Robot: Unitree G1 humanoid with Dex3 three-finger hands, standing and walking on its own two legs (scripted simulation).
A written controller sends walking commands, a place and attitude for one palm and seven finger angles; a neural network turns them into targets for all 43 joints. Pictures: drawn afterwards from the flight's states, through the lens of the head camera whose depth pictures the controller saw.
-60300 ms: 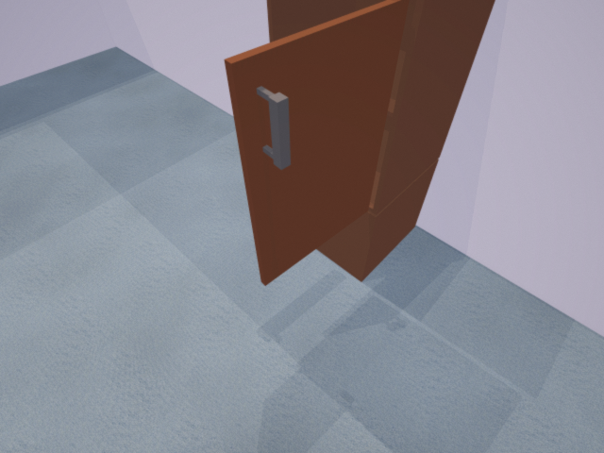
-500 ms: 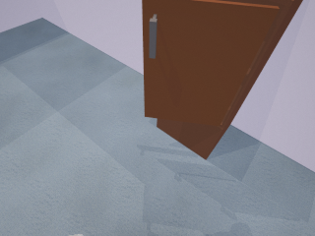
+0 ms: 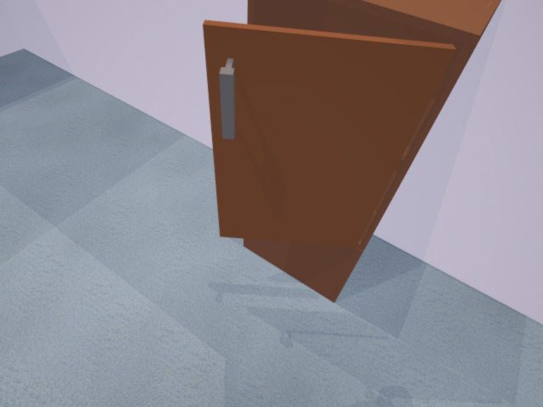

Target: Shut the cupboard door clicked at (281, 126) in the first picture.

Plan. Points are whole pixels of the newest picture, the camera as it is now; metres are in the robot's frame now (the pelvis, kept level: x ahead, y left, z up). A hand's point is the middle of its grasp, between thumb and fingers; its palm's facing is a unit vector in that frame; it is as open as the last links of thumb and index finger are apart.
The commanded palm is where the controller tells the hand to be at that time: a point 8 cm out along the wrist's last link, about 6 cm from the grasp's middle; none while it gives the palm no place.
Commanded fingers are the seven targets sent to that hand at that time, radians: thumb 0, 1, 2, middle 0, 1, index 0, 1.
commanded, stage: take the last steps up to it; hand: left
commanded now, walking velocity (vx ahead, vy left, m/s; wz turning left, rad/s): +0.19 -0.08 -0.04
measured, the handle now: (229, 99) +0.58 +0.11 +0.14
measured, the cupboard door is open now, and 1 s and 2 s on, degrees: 31 31 31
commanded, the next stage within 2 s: come to a stop and stand still in 0.12 s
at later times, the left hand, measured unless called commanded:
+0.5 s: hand (201, 371) +0.21 +0.12 -0.16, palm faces +0.03 -0.97 -0.23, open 7.2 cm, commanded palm none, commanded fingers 0.00 0.90 0.90 -0.20 -0.30 -0.20 -0.30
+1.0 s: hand out of the picture +0.12 +0.18 -0.17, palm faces +0.04 -0.98 -0.20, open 7.3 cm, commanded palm none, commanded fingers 0.00 0.90 0.90 -0.20 -0.30 -0.20 -0.30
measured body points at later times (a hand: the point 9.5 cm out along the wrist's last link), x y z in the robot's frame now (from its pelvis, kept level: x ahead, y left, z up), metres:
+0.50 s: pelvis +0.12 -0.06 +0.01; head +0.17 -0.07 +0.45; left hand +0.20 +0.17 -0.14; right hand +0.16 -0.30 -0.15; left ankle +0.11 +0.06 -0.68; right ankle +0.14 -0.16 -0.73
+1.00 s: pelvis +0.10 -0.02 +0.01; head +0.12 +0.00 +0.46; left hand +0.12 +0.23 -0.15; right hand +0.17 -0.25 -0.13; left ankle +0.14 +0.08 -0.73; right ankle +0.05 -0.17 -0.70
